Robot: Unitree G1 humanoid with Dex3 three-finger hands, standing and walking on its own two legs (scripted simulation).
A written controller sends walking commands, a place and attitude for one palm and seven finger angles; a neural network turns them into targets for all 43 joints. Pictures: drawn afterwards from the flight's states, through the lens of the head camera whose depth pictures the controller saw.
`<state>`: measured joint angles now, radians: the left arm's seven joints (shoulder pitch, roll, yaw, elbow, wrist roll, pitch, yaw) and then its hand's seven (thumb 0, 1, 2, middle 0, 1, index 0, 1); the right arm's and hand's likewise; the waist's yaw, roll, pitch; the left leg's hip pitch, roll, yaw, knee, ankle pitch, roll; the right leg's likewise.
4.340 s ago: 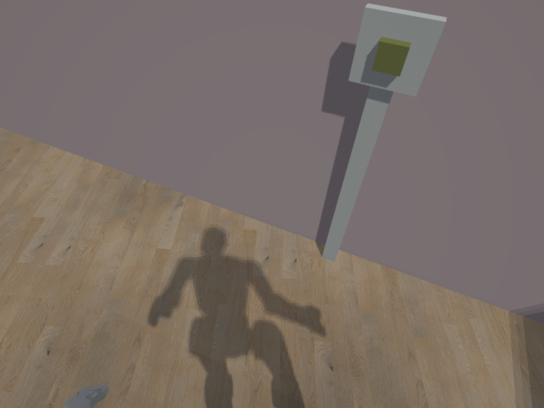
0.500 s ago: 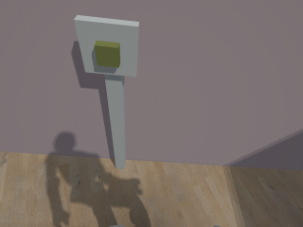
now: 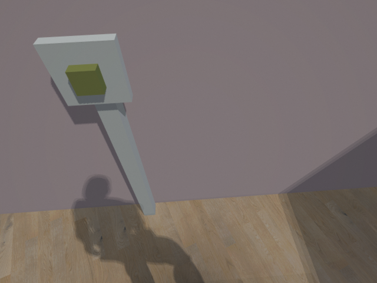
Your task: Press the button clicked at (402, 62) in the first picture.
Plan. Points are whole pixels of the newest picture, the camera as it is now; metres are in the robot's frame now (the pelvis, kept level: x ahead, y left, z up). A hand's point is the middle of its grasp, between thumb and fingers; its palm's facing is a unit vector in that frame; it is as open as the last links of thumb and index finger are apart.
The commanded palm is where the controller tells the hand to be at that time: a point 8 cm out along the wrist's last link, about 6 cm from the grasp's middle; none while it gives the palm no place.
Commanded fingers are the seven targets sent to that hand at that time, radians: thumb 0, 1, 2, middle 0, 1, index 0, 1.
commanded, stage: come to a stop and stand still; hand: left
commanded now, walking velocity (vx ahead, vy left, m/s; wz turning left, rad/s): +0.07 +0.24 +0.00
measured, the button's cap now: (87, 79) +0.52 +0.26 +0.16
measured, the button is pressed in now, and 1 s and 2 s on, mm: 0 0 0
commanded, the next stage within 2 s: look again from close up in 1.16 s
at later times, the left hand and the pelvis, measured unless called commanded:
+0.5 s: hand out of the picture -0.05 +0.23 -0.17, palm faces +0.10 -0.98 -0.18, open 7.4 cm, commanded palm none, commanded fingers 0.00 0.90 0.90 -0.20 -0.30 -0.20 -0.30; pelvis -0.02 +0.04 +0.01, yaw +1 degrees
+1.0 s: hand out of the picture +0.05 +0.19 -0.16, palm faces +0.09 -0.97 -0.22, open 7.3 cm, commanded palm none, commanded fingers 0.00 0.90 0.90 -0.20 -0.30 -0.20 -0.30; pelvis -0.01 +0.01 +0.01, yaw +4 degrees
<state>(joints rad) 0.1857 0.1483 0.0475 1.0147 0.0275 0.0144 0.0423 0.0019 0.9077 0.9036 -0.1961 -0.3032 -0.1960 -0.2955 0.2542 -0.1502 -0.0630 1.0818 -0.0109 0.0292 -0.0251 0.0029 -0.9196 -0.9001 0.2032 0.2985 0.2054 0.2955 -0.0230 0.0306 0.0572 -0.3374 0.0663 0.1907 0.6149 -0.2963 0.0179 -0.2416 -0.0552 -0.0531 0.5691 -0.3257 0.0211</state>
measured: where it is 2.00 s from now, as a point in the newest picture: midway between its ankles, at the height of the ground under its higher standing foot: outside the picture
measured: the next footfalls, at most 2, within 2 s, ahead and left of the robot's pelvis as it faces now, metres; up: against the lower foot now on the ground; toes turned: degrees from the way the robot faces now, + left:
left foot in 0.40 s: +0.01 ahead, +0.14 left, +0.00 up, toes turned +9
right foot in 0.80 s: +0.10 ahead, -0.05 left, +0.00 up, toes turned -1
